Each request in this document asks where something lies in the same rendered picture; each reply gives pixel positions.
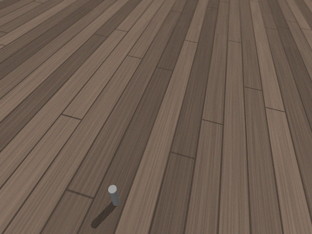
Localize can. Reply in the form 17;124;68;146
108;185;120;206

